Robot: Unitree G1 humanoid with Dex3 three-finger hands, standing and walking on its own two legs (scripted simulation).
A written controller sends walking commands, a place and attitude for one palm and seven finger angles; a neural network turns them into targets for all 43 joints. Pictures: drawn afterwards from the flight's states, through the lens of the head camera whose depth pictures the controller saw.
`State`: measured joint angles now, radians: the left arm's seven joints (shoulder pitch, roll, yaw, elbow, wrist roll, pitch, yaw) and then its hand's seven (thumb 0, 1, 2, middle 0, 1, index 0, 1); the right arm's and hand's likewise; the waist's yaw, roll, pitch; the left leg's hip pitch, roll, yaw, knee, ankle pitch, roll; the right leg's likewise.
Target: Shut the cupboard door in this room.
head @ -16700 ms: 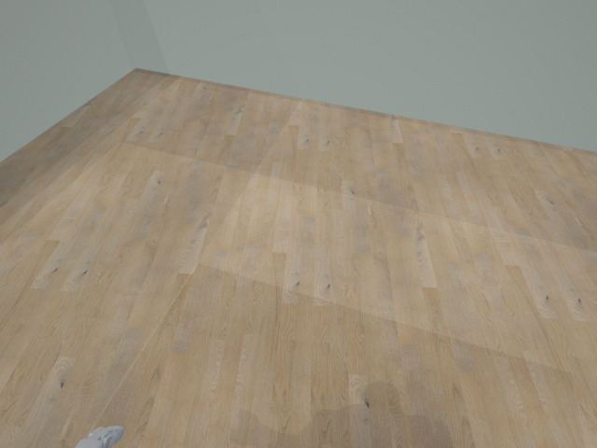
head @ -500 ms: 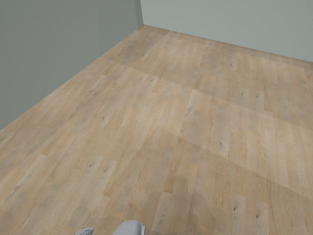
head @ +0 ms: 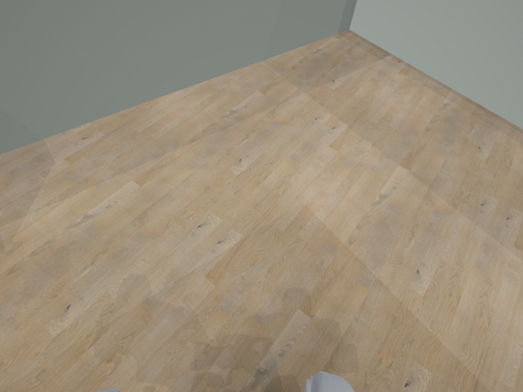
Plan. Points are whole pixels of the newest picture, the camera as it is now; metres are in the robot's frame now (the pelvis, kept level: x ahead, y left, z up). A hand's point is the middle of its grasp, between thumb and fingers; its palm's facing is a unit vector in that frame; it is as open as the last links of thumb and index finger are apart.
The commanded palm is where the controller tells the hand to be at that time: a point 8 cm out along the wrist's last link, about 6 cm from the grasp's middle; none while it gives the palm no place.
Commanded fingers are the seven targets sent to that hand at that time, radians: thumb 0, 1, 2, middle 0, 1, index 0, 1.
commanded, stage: walk to a spot facing it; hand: left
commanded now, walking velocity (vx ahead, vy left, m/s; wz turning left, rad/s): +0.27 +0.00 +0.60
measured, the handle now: out of the picture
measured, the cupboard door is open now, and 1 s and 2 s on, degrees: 53 53 53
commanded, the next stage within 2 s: none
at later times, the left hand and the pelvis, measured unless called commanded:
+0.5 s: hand out of the picture +0.02 +0.14 -0.14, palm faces +0.34 -0.90 -0.26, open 7.3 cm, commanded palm none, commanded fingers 0.00 0.90 0.90 -0.20 -0.30 -0.20 -0.30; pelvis +0.06 -0.04 +0.01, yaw +19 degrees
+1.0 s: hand (95, 391) +0.13 +0.29 -0.18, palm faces +0.57 -0.80 -0.17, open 7.3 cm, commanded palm none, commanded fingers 0.00 0.90 0.90 -0.20 -0.30 -0.20 -0.30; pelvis +0.20 +0.11 +0.00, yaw +32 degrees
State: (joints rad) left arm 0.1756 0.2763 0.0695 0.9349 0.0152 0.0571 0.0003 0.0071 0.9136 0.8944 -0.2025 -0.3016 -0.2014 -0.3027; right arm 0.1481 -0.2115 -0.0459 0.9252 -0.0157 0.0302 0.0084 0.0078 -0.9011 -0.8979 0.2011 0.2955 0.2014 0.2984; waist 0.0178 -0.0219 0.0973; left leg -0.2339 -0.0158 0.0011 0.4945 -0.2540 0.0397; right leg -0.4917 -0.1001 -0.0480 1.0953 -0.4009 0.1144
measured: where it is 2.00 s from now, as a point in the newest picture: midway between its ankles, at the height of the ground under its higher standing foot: (187, 291)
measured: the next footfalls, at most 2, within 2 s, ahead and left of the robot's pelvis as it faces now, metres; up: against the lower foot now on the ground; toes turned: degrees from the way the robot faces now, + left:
right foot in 0.24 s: +0.08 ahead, -0.14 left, +0.00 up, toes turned +4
left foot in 0.78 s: +0.22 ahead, +0.18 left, +0.00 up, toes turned +36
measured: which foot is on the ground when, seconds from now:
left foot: down 0.00-0.24, up 0.26-0.76, down 0.78-1.00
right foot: up 0.00-0.22, down 0.24-0.78, up 0.80-1.00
